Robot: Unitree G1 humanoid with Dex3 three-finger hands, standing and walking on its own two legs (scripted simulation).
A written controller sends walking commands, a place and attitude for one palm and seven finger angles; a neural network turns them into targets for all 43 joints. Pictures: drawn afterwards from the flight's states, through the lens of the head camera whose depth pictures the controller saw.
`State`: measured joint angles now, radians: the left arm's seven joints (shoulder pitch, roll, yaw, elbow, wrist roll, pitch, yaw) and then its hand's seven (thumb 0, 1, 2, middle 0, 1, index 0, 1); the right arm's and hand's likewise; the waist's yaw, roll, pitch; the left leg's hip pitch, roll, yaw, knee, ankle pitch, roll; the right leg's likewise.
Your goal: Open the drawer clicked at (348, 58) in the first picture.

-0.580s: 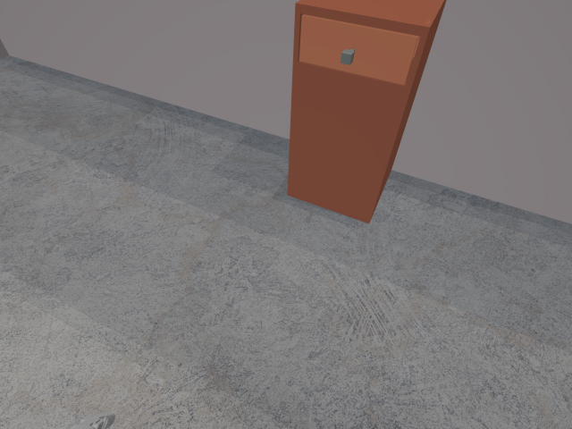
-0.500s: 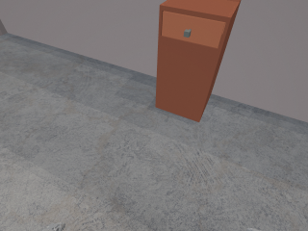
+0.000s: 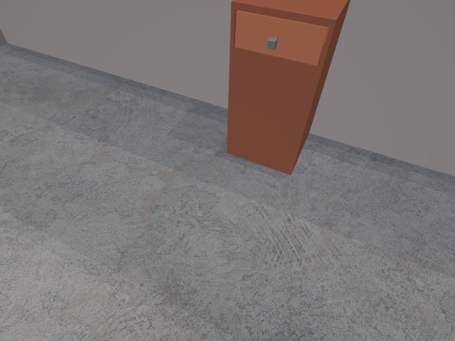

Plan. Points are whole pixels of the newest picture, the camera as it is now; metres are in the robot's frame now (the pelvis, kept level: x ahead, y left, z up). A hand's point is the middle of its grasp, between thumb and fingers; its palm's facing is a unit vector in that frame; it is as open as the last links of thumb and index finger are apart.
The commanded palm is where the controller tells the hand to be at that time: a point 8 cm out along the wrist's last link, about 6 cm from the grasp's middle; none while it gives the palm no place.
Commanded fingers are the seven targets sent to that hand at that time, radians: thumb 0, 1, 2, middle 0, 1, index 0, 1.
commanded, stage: stand and wait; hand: left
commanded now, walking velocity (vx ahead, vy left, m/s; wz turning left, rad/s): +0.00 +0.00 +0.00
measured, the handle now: (273, 42) +1.23 -0.12 +0.00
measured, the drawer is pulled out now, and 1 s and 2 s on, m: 0.00 0.00 0.00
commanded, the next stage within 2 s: look at it before walking up in 0.24 s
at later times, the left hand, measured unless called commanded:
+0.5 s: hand out of the picture +0.07 +0.24 -0.15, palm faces -0.04 -0.94 -0.33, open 7.3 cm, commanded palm none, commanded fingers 0.00 0.90 0.90 -0.20 -0.30 -0.20 -0.30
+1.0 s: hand out of the picture +0.08 +0.24 -0.15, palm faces -0.03 -0.94 -0.34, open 7.3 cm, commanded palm none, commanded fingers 0.00 0.90 0.90 -0.20 -0.30 -0.20 -0.30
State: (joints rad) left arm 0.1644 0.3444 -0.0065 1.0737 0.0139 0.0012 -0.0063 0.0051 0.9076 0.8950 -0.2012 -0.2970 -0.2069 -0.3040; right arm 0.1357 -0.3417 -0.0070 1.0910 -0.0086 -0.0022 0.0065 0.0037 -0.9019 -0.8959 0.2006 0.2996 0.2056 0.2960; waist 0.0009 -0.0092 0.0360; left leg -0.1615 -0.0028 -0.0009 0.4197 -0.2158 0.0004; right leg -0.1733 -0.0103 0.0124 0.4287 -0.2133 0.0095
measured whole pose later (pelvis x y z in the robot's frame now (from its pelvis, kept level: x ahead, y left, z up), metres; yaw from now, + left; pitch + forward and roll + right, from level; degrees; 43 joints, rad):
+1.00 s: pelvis +0.01 -0.01 +0.00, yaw +0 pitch -2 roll +0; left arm 0.13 0.34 0.00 1.09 0.02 -0.01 0.00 0.00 0.91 0.90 -0.20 -0.30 -0.21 -0.30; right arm 0.10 -0.34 0.00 1.11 -0.01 -0.01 0.00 0.00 -0.90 -0.90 0.20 0.30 0.21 0.30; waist 0.00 0.00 0.03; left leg -0.13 0.01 0.00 0.36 -0.20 -0.01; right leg -0.15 0.00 0.02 0.38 -0.20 0.00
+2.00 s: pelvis +0.33 -0.02 -0.01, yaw +7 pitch -2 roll -2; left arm 0.28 0.18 0.05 1.07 0.03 -0.07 0.02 -0.01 0.94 0.90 -0.20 -0.30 -0.20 -0.30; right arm 0.21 -0.17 -0.07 1.02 -0.02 0.00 0.02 0.00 -0.91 -0.90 0.19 0.30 0.20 0.29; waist -0.02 0.02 0.02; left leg -0.59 0.14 0.08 0.95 -0.19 -0.02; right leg -0.13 -0.01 -0.28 0.42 -0.26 -0.04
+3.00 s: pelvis +0.39 -0.01 -0.01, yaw -18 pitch +1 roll +0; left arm 0.20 0.17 0.06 0.96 0.03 0.02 0.00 0.00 0.91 0.90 -0.20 -0.30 -0.21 -0.30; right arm 0.20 -0.20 -0.06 1.00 -0.01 0.05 -0.02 0.00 -0.91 -0.90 0.20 0.30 0.20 0.30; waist 0.01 0.00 0.04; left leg -0.35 0.06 0.04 0.78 -0.42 -0.07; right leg -0.28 0.05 0.00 0.48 -0.21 -0.05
